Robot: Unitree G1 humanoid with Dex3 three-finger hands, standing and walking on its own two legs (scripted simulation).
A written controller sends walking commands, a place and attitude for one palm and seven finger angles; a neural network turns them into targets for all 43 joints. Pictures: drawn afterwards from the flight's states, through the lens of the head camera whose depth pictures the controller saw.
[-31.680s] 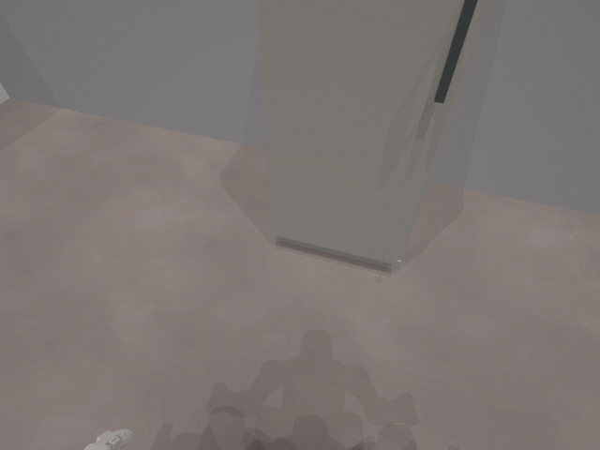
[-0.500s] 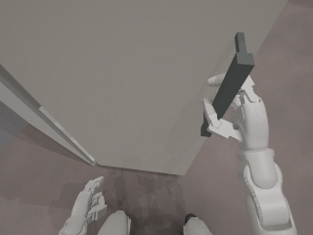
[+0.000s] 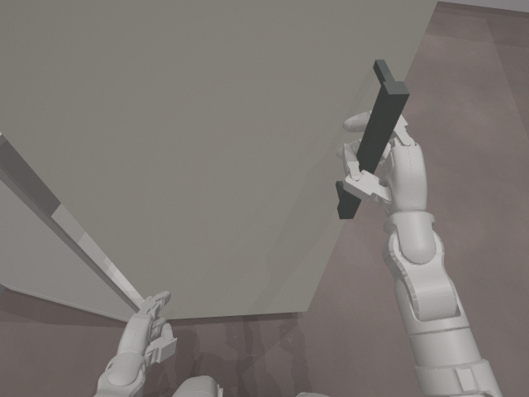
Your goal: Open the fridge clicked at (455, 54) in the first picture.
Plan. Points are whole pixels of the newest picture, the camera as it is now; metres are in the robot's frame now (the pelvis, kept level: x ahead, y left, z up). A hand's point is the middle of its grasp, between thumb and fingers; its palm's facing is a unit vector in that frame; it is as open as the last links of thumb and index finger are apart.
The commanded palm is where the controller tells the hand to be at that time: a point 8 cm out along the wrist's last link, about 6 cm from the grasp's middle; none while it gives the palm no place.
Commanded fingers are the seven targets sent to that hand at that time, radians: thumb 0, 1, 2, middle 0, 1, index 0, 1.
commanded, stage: stop walking and hold the door back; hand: right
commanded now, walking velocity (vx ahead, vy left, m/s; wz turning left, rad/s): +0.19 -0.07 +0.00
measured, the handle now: (360, 152) +0.40 -0.11 +0.16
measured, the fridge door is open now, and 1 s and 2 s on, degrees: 72 68 68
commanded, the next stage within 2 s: loosen the grip on the handle in 0.74 s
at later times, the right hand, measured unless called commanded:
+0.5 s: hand (346, 155) +0.39 -0.09 +0.16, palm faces +0.03 +0.99 -0.13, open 5.7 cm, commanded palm +0.37 -0.12 +0.15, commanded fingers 0.00 -0.90 -0.90 0.45 1.40 0.45 1.40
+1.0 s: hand (358, 151) +0.40 -0.10 +0.17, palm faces -0.01 +1.00 -0.04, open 6.9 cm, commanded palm +0.36 -0.14 +0.16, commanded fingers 0.00 0.19 -0.38 0.45 1.40 0.45 1.40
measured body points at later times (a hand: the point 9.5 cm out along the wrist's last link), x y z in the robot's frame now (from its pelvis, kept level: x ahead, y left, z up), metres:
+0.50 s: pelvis -0.04 +0.01 -0.01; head -0.01 +0.03 +0.44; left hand +0.07 +0.29 -0.13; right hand +0.39 -0.14 +0.17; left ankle -0.03 +0.14 -0.72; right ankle +0.01 -0.11 -0.74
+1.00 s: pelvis -0.04 +0.00 +0.00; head -0.04 -0.02 +0.45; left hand +0.11 +0.25 -0.07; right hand +0.39 -0.15 +0.17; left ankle -0.01 +0.12 -0.74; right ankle -0.01 -0.12 -0.74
